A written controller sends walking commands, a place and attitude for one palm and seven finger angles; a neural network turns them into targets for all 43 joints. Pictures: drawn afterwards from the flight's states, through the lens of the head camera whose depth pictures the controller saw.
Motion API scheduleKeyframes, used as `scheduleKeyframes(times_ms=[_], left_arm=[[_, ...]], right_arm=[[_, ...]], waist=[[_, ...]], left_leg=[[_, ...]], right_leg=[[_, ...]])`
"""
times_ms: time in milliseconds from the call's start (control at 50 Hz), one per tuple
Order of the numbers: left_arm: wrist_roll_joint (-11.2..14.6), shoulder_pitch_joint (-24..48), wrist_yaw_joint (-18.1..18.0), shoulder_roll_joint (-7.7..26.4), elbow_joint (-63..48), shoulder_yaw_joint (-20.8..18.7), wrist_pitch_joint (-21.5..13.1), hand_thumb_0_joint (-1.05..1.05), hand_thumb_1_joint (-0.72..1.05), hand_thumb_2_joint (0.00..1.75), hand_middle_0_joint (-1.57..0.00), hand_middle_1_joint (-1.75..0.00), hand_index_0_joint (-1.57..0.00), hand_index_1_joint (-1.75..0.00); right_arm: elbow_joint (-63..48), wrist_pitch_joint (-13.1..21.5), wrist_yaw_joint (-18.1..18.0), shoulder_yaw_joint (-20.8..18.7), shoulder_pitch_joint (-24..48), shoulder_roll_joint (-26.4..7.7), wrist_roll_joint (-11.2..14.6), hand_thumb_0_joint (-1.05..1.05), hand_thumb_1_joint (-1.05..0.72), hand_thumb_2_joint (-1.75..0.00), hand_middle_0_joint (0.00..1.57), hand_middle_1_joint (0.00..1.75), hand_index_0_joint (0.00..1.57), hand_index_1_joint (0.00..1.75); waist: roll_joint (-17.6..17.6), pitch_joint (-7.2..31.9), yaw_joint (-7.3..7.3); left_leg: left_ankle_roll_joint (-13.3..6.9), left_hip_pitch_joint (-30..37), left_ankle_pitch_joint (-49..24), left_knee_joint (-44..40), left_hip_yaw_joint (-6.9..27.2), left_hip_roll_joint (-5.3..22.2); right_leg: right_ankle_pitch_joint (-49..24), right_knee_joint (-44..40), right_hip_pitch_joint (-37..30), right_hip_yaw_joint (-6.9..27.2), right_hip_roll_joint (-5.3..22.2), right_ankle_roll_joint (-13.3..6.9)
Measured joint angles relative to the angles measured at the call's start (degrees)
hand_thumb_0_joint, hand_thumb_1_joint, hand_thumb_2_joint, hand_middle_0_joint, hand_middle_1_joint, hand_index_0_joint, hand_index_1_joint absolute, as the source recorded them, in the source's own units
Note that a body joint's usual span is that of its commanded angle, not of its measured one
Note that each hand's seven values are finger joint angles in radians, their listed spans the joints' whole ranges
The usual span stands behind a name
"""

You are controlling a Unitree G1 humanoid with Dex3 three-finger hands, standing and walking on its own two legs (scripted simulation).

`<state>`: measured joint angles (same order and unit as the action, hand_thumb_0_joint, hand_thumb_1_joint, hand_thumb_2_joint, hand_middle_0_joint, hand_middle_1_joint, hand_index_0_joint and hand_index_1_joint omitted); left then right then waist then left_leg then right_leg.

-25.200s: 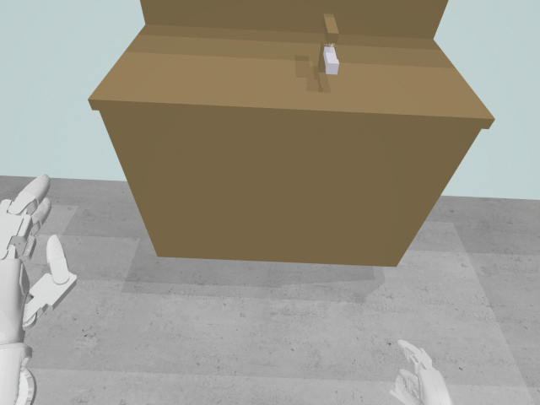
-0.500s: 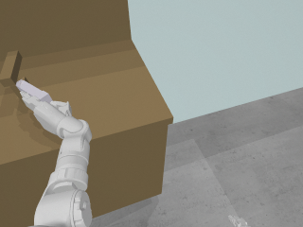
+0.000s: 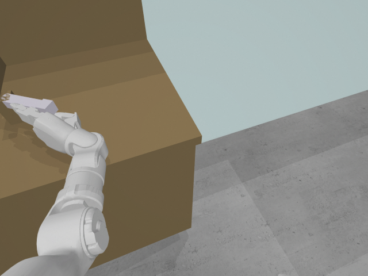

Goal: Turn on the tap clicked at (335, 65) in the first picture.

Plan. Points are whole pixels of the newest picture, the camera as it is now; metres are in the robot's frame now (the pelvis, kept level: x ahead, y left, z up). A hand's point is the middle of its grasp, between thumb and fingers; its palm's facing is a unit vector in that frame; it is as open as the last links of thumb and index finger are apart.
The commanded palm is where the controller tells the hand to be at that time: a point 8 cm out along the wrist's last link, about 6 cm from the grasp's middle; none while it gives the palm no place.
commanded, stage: push the lever round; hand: left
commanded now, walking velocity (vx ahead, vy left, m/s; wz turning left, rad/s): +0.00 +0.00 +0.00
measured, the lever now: (47, 108) +0.45 +0.31 +0.13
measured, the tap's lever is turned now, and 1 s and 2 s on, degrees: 54 86 86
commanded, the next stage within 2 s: lift the hand up off the lever in 0.06 s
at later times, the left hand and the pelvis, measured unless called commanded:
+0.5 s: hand (79, 108) +0.46 +0.25 +0.11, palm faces +0.87 -0.48 -0.11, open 8.4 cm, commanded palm +0.41 +0.27 +0.13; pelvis +0.01 -0.01 +0.00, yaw -1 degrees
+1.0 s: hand (73, 109) +0.45 +0.26 +0.12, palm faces +0.86 -0.50 -0.08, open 7.9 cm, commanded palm +0.40 +0.27 +0.15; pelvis +0.02 +0.00 +0.01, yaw -1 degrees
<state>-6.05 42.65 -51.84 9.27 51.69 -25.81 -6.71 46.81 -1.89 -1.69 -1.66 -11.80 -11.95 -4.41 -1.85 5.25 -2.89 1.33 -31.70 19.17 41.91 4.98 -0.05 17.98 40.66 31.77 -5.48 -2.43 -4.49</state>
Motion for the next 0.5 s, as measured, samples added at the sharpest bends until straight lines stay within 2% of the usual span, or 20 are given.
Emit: scheduleKeyframes(times_ms=[180, 320, 500], left_arm=[[-0.9, 2.8, 0.5, 2.4, 3.6, -2.1, -0.9, 0.04, 0.88, 0.89, -0.15, -0.15, 0.0, -0.07], [-1.2, 4.1, 2.2, 4.5, 5.3, -4.5, 0.0, 0.02, 0.89, 0.89, -0.15, -0.15, 0.0, -0.08], [-0.9, 1.3, 4.0, 4.1, 2.4, -5.7, 1.2, 0.02, 0.9, 0.9, -0.15, -0.15, -0.02, -0.09]], right_arm=[[-0.4, -0.8, 0.0, -0.1, -0.9, -0.4, -0.2, 0.01, -0.9, -0.9, 0.21, 0.3, 0.2, 0.3], [-1.1, -1.4, 0.4, -0.3, -2.2, -0.9, -0.4, 0.01, -0.9, -0.9, 0.21, 0.3, 0.2, 0.3], [-1.4, -1.5, 1.0, -0.6, -3.5, -1.2, -0.2, 0.01, -0.9, -0.9, 0.21, 0.3, 0.2, 0.3]], waist=[[0.3, 0.2, -1.5], [0.2, 0.6, -2.55], [-0.1, 0.6, -2.38]], left_leg=[[-0.4, -1.0, 0.1, -0.1, 0.1, 0.4], [-0.6, -1.2, 0.2, -0.7, -0.1, 0.7], [-0.7, 0.9, 0.0, -2.3, -0.5, 1.0]], right_leg=[[0.0, -0.1, 1.1, -0.1, -0.5, -0.5], [0.0, -0.5, 1.4, 0.0, -0.8, -0.7], [-0.3, -1.9, -0.4, 0.4, -1.1, -0.9]])
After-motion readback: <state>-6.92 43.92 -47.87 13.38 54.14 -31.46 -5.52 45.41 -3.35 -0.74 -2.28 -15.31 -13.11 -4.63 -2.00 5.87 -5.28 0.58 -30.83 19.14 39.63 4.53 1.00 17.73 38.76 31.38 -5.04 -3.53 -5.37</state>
